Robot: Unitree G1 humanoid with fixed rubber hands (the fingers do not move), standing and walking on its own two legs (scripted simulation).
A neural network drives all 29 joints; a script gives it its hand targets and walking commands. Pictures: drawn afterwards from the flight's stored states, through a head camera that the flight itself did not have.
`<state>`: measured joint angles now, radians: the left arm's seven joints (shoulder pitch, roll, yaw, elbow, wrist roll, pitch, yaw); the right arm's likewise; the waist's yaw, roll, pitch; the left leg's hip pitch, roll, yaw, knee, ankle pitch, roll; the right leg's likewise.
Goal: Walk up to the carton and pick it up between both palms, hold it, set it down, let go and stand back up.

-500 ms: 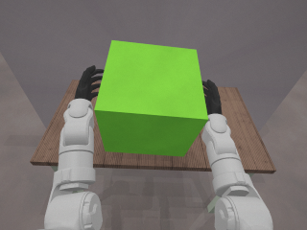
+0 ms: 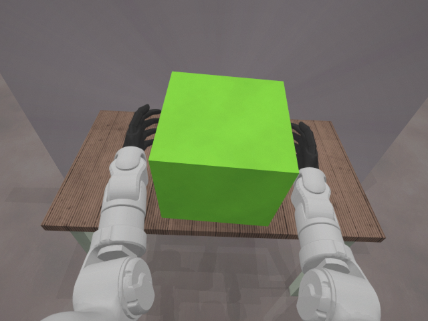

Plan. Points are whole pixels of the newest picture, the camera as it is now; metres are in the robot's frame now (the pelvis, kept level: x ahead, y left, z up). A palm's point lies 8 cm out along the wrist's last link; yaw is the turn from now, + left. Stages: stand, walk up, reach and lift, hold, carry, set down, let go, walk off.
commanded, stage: set down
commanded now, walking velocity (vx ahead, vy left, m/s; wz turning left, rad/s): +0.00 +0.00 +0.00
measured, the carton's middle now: (221, 150) +0.44 -0.02 +0.08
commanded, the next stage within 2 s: none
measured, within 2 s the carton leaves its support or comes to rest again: neither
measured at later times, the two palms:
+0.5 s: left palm (137, 146) +0.41 +0.16 +0.11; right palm (299, 159) +0.40 -0.17 +0.10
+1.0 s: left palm (141, 155) +0.41 +0.15 +0.08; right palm (300, 167) +0.39 -0.18 +0.08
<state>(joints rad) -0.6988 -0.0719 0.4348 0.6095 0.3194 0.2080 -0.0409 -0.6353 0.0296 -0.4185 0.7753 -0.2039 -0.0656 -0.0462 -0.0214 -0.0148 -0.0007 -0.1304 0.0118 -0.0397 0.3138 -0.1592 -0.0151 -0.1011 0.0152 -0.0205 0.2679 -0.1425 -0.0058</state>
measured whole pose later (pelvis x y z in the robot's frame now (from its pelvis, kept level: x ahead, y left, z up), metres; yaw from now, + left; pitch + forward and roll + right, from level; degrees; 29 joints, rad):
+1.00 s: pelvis +0.02 +0.00 +0.00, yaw +0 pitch +0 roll +0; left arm -0.72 -0.08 0.53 0.77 0.36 0.10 -0.05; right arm -0.65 0.07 -0.58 0.83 -0.37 -0.09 0.02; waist -0.02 -0.02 0.02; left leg -0.13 0.01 -0.04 0.31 -0.18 -0.02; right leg -0.10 0.01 -0.02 0.27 -0.17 0.00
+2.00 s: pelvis +0.03 +0.00 +0.00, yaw +0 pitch +5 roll +0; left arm -0.72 -0.07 0.59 0.87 0.39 -0.09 -0.05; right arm -0.66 0.08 -0.61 0.88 -0.41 -0.23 -0.02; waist -0.02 -0.02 0.04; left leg -0.19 0.01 -0.03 0.29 -0.18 -0.02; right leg -0.19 0.01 -0.02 0.29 -0.18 0.00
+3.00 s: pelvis +0.04 +0.00 +0.00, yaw -1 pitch +8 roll +0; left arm -0.72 -0.08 0.61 0.90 0.40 -0.22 -0.05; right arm -0.66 0.08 -0.64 0.92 -0.43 -0.32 -0.01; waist -0.02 -0.02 0.04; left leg -0.26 0.01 -0.02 0.30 -0.18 -0.02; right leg -0.25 0.01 -0.02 0.29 -0.18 0.00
